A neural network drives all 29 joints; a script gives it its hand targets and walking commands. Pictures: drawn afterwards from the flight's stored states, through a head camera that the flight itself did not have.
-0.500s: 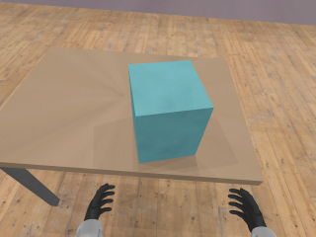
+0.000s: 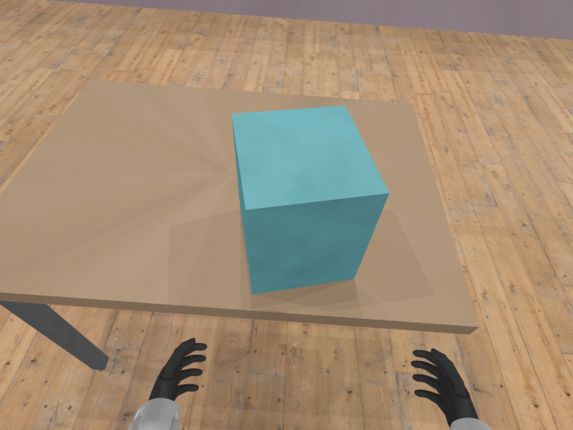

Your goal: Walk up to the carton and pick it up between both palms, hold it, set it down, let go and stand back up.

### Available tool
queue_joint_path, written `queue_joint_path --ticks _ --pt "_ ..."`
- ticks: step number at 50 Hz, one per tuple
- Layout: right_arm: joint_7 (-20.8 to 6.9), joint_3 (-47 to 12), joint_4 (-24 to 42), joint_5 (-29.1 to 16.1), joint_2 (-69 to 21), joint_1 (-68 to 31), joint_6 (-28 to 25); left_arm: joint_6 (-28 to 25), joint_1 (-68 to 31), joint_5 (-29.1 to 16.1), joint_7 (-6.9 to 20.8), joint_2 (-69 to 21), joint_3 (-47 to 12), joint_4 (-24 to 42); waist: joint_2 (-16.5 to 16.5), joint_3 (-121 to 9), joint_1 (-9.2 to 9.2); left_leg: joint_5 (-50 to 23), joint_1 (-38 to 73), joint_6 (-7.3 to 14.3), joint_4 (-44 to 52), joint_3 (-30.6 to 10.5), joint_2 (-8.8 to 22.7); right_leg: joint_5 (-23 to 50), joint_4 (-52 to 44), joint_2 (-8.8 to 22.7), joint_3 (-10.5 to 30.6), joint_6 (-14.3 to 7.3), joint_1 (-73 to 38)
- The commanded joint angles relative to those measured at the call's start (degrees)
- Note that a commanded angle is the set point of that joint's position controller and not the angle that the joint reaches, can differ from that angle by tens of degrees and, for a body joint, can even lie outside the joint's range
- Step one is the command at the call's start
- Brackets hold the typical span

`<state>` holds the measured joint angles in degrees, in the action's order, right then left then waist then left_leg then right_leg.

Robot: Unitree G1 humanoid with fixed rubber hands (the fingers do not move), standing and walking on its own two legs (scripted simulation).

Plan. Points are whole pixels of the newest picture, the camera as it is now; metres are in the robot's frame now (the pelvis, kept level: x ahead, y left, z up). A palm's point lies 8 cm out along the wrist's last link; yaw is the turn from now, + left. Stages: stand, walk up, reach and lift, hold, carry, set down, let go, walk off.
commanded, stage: set down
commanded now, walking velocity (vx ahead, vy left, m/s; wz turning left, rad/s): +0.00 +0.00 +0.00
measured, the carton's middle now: (297, 202) +0.47 +0.03 -0.01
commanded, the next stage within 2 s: let go in 0.50 s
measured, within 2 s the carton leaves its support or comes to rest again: neither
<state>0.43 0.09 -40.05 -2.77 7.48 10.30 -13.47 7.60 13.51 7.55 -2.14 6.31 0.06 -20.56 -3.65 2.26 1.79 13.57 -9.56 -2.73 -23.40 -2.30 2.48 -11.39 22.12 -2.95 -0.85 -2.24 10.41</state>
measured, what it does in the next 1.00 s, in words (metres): stands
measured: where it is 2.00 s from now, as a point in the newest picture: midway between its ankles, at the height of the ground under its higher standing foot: outside the picture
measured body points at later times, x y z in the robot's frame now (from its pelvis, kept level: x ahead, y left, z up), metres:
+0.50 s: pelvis +0.00 +0.00 +0.00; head +0.03 +0.03 +0.45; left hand +0.18 +0.20 -0.09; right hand +0.17 -0.22 -0.08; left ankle -0.01 +0.15 -0.74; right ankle +0.00 -0.09 -0.74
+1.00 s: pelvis +0.01 +0.00 +0.00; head +0.04 +0.03 +0.45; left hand +0.18 +0.20 -0.09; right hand +0.18 -0.22 -0.08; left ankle -0.01 +0.15 -0.74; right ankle +0.00 -0.09 -0.74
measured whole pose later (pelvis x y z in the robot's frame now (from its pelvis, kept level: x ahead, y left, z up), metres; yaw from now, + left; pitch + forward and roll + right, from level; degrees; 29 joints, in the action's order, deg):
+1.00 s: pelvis +0.01 +0.00 +0.00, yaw +0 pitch +1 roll +0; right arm 0.3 1.1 -43.7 -2.7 9.4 10.3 -16.0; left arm 7.6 13.1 7.5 -2.1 6.5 0.1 -21.7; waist -3.0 2.8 1.8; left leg 14.4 -9.6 -2.7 -23.4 -2.3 2.5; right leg -12.3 22.1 -2.9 -0.9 -2.3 10.4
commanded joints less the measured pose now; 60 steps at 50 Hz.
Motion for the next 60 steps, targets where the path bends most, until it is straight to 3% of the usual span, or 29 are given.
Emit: queue_joint_path --ticks 1,3,5,8,11,14,15,17,19,20,22,25,32,33,36,38,42,45,48,50,51,52,53,54,56,57,58,59,60 --pt "1.31 3.33 5.11 2.07 6.89 -3.18 -1.83 -0.39 -7.26 -5.31 1.14 11.92 5.07 4.13 3.77 -3.46 -2.51 -8.15 6.69 2.26 3.79 6.36 -3.89 6.34 -5.01 4.93 1.81 3.67 -5.53" --pt "0.93 4.37 5.55 2.15 8.1 -2.42 -1.83 -0.53 -6.05 -6.02 1.21 11.72 5.01 3.3 3.27 -3.93 -2.52 -9.47 6.53 2.31 3.31 6.29 -3.63 11.36 -4.12 4.98 1.78 3.91 -5.61" --pt "1.03 4.3 4.42 1.66 7.98 -2.97 -2.78 -0.92 -6.19 -4.86 0.94 11.51 5.11 3.89 5.32 -3.7 -2.26 -11.47 6.66 1.71 3.74 5.91 -3.71 11.91 -4.14 4.62 1.05 3.66 -6.94" --pt "0.86 4.6 6.98 1.83 8.09 -2.11 -3.24 -1.24 -5.65 -5.62 1.04 12.05 5.03 5.06 3.54 -5.88 -2.26 -10.79 6.28 2.01 3.29 5.98 -3.6 11.5 -3.77 3.99 0.86 3.66 -7.42" --pt "0.59 4.7 2.03 1.82 8.48 -1.65 -2.64 -0.91 -6.19 -5.03 0.92 11.23 4.18 3.61 6.58 -3.42 -2.88 -10.64 5.88 1.5 3.72 6.37 -3.64 9.1 -4.04 4.51 0.67 3.51 -6.26" --pt "1.08 3.32 4.68 2.02 7.34 -3.51 -2.34 -0.9 -7.04 -5.72 1.3 11.84 4.29 3.9 2.46 -3.66 -2.43 -8.96 5.12 2.68 3.52 6.05 -3.62 7.35 -4.47 4.98 0.96 4.05 -5.74" --pt "0.73 3.56 2.91 2.3 8.17 -3.4 -2.02 -0.14 -6.61 -5.05 1.0 11.47 3.82 3.17 4.7 -4.18 -2.27 -9.15 5.25 2.21 3.85 5.83 -3.31 8.13 -3.8 4.59 0.76 3.81 -6.14" --pt "0.56 4.65 3.93 2.16 8.73 -2.1 -2.45 -0.24 -5.33 -5.4 1.05 10.83 3.31 3.31 4.97 -4.17 -2.53 -9.87 4.99 1.93 3.49 6.42 -3.59 7.71 -3.28 4.29 0.19 3.43 -6.69" --pt "0.63 4.9 5.01 2.59 8.83 -4.41 -2.64 -0.25 -7.06 -6.59 0.99 11.2 3.18 3.72 1.84 -3.57 -2.62 -8.31 4.73 2.49 3.7 5.85 -3.18 4.71 -4.25 3.87 0.29 3.56 -5.98" --pt "0.08 4.93 5.43 2.39 9.66 -2.68 -2.6 -0.55 -5.35 -6.02 0.8 10.97 3.18 2.41 3.7 -4.1 -2.6 -10.42 5.28 2.28 3.16 5.77 -3.52 7.81 -3.09 4.15 0.18 3.17 -5.54" --pt "-0.14 4.35 4.68 2.21 9.21 -2.09 -2.75 -0.97 -4.41 -5.69 1.0 10.42 2.78 3.39 3.15 -4.87 -2.26 -11.79 5.72 2.5 2.25 5.87 -3.59 11.83 -2.63 4.3 0.45 3.6 -6.0" --pt "-0.48 4.6 2.01 1.5 9.34 -2.68 -2.83 -1.04 -6.15 -4.23 0.52 10.21 3.13 3.08 5.79 -4.03 -2.19 -11.28 5.84 1.92 2.71 5.82 -3.67 10.84 -2.79 4.17 0.34 3.52 -5.34" --pt "-0.63 4.76 1.7 2.29 9.32 -2.01 -2.63 -0.81 -5.55 -4.91 0.63 10.51 2.38 1.95 4.3 -3.34 -2.45 -9.83 4.47 2.39 2.13 5.44 -3.13 9.49 -2.84 4.24 0.55 3.25 -5.49" --pt "-0.92 4.88 3.65 1.56 9.99 -3.06 -3.22 -1.4 -5.59 -4.27 0.26 10.16 2.63 3.96 5.72 -5.1 -1.59 -10.11 5.42 1.93 2.56 5.55 -3.01 8.78 -2.51 3.59 -0.39 3.16 -5.71" --pt "-1.5 5.12 2.08 2.01 10.84 -2.21 -3.14 -1.27 -5.39 -3.84 0.3 9.48 2.95 2.27 6.31 -4.58 -1.86 -12.09 6.44 1.51 2.58 5.91 -3.37 9.84 -2.51 3.53 -0.56 2.55 -5.6" --pt "-0.79 4.27 2.85 2.37 10.15 -2.66 -3.61 -1.58 -5.16 -4.82 0.73 10.42 2.6 2.29 2.81 -4.97 -1.74 -12.36 5.23 2.39 2.2 5.72 -3.45 12.22 -2.08 3.68 -0.12 3.44 -6.27" --pt "-1.17 4.64 2.66 1.84 10.39 -2.6 -4.38 -2.68 -4.23 -4.5 0.51 10.44 2.4 2.19 4.84 -4.6 -1.81 -11.93 5.57 1.93 1.75 5.09 -3.21 11.8 -2.47 3.83 -0.24 3.2 -4.84" --pt "-0.82 3.8 1.8 1.7 9.99 -1.87 -4.37 -2.51 -5.49 -4.55 0.78 10.35 2.71 1.36 2.33 -5.09 -2.22 -11.02 5.25 2.49 1.52 5.37 -3.31 13.28 -2.14 4.22 0.44 3.71 -6.0" --pt "-1.18 4.5 0.62 1.83 10.46 -1.67 -4.34 -2.47 -5.38 -4.19 0.79 9.83 2.54 0.53 4.22 -3.42 -2.49 -12.72 6.11 1.62 2.07 5.51 -3.29 12.68 -2.62 3.47 -0.42 3.05 -5.02" --pt "-0.94 3.15 -0.39 1.51 10.21 -1.63 -4.41 -2.76 -4.42 -3.57 0.87 9.63 3.27 0.36 2.65 -5.53 -1.92 -13.48 5.69 1.99 1.63 5.28 -3.54 16.09 -2.42 3.98 0.12 3.09 -7.84" --pt "-1.15 4.41 -0.75 2.26 10.88 -3.32 -3.73 -2.57 -5.78 -3.16 0.75 9.51 2.0 0.32 5.54 -3.39 -2.28 -12.32 5.45 1.52 1.81 5.0 -3.15 13.73 -1.93 3.78 -0.26 3.0 -6.15" --pt "0.28 5.28 -0.59 5.01 19.62 1.63 2.6 -6.47 -1.72 -5.61 1.12 20.97 7.3 -6.68 6.04 -14.61 0.21 -21.65 -0.03 3.5 -3.72 -1.27 3.18 18.74 4.36 8.32 3.47 2.2 -10.5" --pt "0.68 5.51 1.2 5.33 20.1 -2.81 6.21 -7.92 1.44 -6.84 1.13 19.52 7.08 -8.29 4.72 -14.8 1.5 -21.9 -0.11 4.45 -6.01 0.03 2.35 19.53 3.74 8.54 4.56 2.6 -10.99" --pt "1.14 4.66 1.39 5.18 17.71 -1.44 7.88 -8.72 -1.04 -6.85 1.09 21.98 7.42 -10.88 -0.15 -12.27 0.38 -18.13 -0.92 4.18 -5.96 0.45 2.45 19.1 2.35 8.29 4.07 3.22 -9.39" --pt "0.89 4.24 1.26 4.71 17.04 0.42 8.89 -9.73 -3.15 -5.86 1.22 20.98 7.51 -10.69 4.89 -13.23 -0.44 -11.76 -3.43 4.38 -5.4 -0.86 2.95 15.1 2.82 10.13 6.21 0.55 -11.76" --pt "0.83 4.39 1.02 4.71 18.13 -0.06 9.67 -9.95 -3.78 -5.62 1.78 20.32 7.32 -11.09 1.71 -6.79 -0.29 -9.31 -3.41 4.29 -4.22 -1.22 2.36 11.0 0.28 8.61 5.32 1.2 -5.59" --pt "0.65 4.34 1.16 4.82 18.72 1.41 10.0 -10.08 -5.49 -6.04 1.71 20.66 7.2 -12.5 4.37 -6.98 -1.48 -8.43 -2.51 4.76 -4.07 -0.67 2.53 7.26 -0.56 9.86 7.71 -0.09 -4.21" --pt "0.64 4.11 0.81 4.88 19.17 1.08 10.4 -10.42 -4.39 -6.31 1.77 19.72 6.22 -12.57 4.0 -5.93 -0.72 -9.5 -1.91 4.89 -3.81 -1.16 2.58 8.35 -0.24 9.87 7.98 0.2 -3.74" --pt "0.64 3.4 -0.9 4.83 18.99 1.93 10.82 -10.43 -6.03 -5.57 1.72 19.97 5.92 -15.16 1.63 -2.69 -1.63 -6.71 -2.43 5.07 -4.04 -1.35 2.85 6.08 -1.82 9.34 6.75 0.39 -2.19"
